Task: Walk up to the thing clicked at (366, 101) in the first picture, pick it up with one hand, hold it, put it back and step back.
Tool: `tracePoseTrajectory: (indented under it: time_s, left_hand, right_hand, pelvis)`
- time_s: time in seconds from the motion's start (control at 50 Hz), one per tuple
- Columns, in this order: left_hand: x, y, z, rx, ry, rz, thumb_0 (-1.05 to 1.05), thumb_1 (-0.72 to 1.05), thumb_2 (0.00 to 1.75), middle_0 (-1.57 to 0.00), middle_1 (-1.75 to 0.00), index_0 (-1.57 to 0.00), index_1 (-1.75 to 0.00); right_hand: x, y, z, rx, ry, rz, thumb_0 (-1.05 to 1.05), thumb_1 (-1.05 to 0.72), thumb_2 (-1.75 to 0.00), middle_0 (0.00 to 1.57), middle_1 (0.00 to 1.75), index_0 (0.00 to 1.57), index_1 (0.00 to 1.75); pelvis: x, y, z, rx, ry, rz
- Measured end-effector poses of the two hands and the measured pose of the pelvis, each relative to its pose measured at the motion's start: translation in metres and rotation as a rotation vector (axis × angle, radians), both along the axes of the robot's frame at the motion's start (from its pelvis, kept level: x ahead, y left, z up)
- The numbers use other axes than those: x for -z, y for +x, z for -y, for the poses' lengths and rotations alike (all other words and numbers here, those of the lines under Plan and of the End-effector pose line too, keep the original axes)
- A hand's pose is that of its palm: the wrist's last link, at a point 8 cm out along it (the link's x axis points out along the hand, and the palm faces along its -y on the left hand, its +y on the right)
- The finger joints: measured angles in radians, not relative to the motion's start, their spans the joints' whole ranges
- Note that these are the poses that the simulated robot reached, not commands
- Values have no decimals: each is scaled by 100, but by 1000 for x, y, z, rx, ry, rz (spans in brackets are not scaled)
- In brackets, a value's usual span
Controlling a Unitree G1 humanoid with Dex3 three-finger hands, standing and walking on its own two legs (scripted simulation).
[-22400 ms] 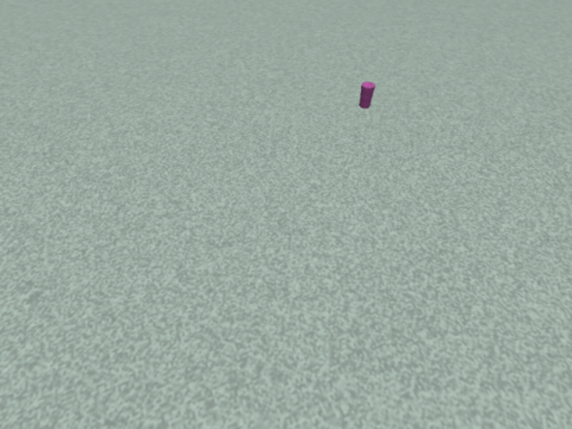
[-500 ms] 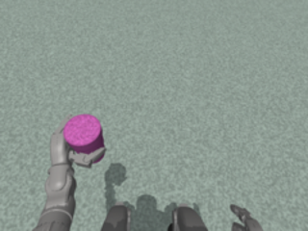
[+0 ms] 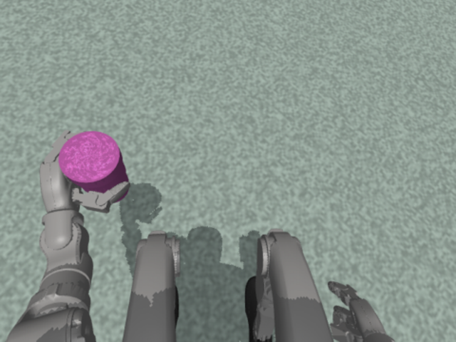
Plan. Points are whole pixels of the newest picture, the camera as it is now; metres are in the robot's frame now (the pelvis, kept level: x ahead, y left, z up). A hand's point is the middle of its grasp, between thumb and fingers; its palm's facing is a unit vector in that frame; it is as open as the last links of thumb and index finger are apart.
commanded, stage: crouch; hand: left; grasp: from the side
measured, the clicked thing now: (102, 174) +0.40 +0.22 -0.06
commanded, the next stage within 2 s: lower in 0.90 s
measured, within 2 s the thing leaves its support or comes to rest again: neither
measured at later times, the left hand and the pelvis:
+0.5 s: hand (114, 188) +0.41 +0.24 -0.19, palm faces +0.24 -0.97 -0.02, open 10.7 cm; pelvis -0.02 +0.00 -0.13, yaw -3 degrees
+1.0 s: hand (119, 193) +0.42 +0.24 -0.26, palm faces +0.21 -0.98 -0.02, open 10.7 cm; pelvis -0.02 +0.01 -0.16, yaw -6 degrees
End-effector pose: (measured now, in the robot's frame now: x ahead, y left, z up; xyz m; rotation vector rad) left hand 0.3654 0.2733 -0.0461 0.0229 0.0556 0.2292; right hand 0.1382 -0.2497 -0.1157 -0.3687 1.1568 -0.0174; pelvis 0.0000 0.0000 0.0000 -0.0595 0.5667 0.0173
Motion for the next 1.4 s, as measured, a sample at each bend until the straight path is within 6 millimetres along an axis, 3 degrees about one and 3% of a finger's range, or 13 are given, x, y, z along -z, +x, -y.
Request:
tracePoseTrajectory:
  time_s: [0.24,0.5,0.8,1.02,1.4]
  left_hand:
    - [88,6,-10,9,4,-5,-1,-41,102,-71,-93,-68,-93]
    - [142,14,-13,-9,-8,-8,-1,-41,102,-71,-92,-68,-93]
    - [189,21,-20,10,-16,-21,-1,-41,102,-71,-92,-68,-93]
    - [209,22,-20,17,-20,-17,-1,-41,102,-72,-92,-69,-92]
    - [266,24,-17,7,-39,-52,-1,-42,103,-72,-91,-69,-92]
  right_hand:
    - [73,-42,8,8,-44,-89,1,-92,-92,20,30,20,30]
    - [114,-60,15,-20,-79,-143,1,-92,-92,20,30,20,30]
    - [122,-58,21,-88,-146,-192,1,-92,-91,20,30,20,30]
    - [125,-54,18,-133,-169,-206,0,-93,-92,20,30,20,30]
    - [116,-55,14,-263,-253,-261,0,-93,-91,20,30,20,30]
  pelvis:
    - [78,-16,-4,8,-16,23]
    - [127,-22,-3,26,-34,78]
    - [151,-18,-8,42,-73,112]
    - [160,-18,-10,51,-96,142]
    - [175,-21,-16,79,-150,219]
